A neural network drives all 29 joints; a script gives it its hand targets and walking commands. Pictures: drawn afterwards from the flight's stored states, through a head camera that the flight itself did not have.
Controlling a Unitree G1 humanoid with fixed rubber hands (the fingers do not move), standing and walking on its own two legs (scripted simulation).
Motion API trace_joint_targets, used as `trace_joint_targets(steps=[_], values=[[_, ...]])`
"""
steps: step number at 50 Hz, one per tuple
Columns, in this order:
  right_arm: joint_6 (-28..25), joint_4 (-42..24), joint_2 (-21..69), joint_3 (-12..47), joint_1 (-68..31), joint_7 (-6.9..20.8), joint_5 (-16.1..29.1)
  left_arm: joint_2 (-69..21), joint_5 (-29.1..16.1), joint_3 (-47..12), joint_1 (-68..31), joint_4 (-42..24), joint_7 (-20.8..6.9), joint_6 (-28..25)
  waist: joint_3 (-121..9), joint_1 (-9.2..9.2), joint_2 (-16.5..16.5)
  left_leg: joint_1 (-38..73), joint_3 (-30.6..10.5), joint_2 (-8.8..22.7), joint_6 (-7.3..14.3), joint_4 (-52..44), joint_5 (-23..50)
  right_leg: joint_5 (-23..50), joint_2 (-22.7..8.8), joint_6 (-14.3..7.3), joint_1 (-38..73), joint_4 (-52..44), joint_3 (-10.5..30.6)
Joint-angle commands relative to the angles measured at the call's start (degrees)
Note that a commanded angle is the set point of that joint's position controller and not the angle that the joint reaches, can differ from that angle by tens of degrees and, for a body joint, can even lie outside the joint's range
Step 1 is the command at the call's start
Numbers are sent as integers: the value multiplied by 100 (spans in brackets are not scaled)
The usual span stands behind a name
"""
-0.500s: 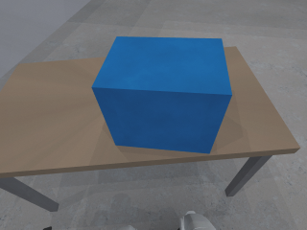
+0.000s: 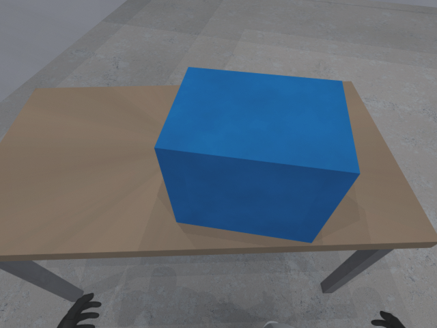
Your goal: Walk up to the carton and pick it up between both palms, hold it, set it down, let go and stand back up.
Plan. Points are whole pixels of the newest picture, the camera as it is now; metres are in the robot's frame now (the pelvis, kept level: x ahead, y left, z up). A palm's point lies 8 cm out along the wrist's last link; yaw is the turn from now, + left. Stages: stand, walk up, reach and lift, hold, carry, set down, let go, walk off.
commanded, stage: walk up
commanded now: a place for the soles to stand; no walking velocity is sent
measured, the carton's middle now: (251, 157) +0.46 -0.04 +0.01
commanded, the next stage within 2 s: reach and lift in 1.58 s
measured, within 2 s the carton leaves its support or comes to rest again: neither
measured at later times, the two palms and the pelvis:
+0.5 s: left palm out of the picture +0.07 +0.30 -0.09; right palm out of the picture +0.12 -0.29 -0.09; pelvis +0.00 +0.00 +0.03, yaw +0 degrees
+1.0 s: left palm out of the picture +0.14 +0.29 -0.08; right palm out of the picture +0.12 -0.30 -0.10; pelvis +0.03 +0.00 +0.02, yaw +1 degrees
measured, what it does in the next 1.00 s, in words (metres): stands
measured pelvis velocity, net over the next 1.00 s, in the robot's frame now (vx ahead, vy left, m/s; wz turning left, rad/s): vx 0.03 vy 0.00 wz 0.02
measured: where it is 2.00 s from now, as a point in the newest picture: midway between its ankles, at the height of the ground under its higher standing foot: outside the picture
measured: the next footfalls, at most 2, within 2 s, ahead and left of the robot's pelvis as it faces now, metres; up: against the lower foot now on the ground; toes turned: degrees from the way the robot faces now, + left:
none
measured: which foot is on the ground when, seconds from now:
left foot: down 0.00-1.00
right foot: down 0.00-1.00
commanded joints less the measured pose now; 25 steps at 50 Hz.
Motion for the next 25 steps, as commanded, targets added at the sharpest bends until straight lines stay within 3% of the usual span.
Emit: trace_joint_targets(steps=[1,3,7,12,13,14,16,17,20,21,23,25], values=[[-59,-136,-1298,-223,-231,-39,-18,1108,31,217,-192,-136,22,-66,-1198,17,224,-183,-756,729,337,-1378,1609,1522,-639,-265,1088,-940,789],[-58,-106,-1256,-189,-384,-22,-7,1088,21,200,-182,-50,5,-53,-1306,46,241,-43,-762,705,351,-1637,1220,1121,-644,-220,1163,-1147,774],[-58,25,-1226,-138,-452,3,-4,1000,-1,159,-202,118,-6,-70,-1137,51,122,143,-640,640,218,-1874,1749,1497,-662,-130,1341,-1508,728],[-43,113,-1165,-156,-574,27,-33,963,31,132,-157,202,-13,-74,-1237,60,266,428,-575,656,171,-2206,1663,1300,-710,-72,1413,-1874,748],[-47,123,-1122,-126,-586,23,-4,954,39,129,-146,217,-9,-75,-1145,78,98,426,-612,667,162,-2273,1575,1312,-724,-74,1405,-1903,763],[-46,144,-1069,-143,-549,21,-8,899,27,115,-152,266,-5,-71,-1112,54,264,398,-669,655,161,-2404,1512,1077,-713,-45,1414,-1921,726],[-36,160,-1123,-135,-586,39,-9,921,46,142,-116,294,-15,-71,-1056,40,7,558,-718,695,212,-2469,1445,867,-687,-39,1279,-2082,711],[-29,190,-1122,-152,-577,39,-37,878,48,150,-135,321,-28,-74,-951,61,186,495,-637,649,172,-2459,1380,795,-706,-24,1252,-2199,758],[-16,236,-1090,-155,-472,49,-12,907,65,175,28,386,-19,-73,-1104,36,-14,672,-615,642,165,-2530,1184,656,-720,5,1277,-2284,752],[-15,227,-1162,-189,-381,61,-36,907,101,169,45,326,-39,-80,-1093,15,168,547,-663,545,199,-2600,409,125,-610,-16,1243,-2254,678],[-12,223,-1161,-243,-329,74,-91,878,153,216,146,327,-54,-54,-866,27,44,325,-706,549,228,-2661,-357,-339,-546,-12,1071,-2259,695],[-12,185,-1171,-260,-294,81,-106,900,158,229,190,329,-43,-63,-825,33,24,331,-676,539,244,-2543,-91,-294,-580,-15,1052,-2213,710]])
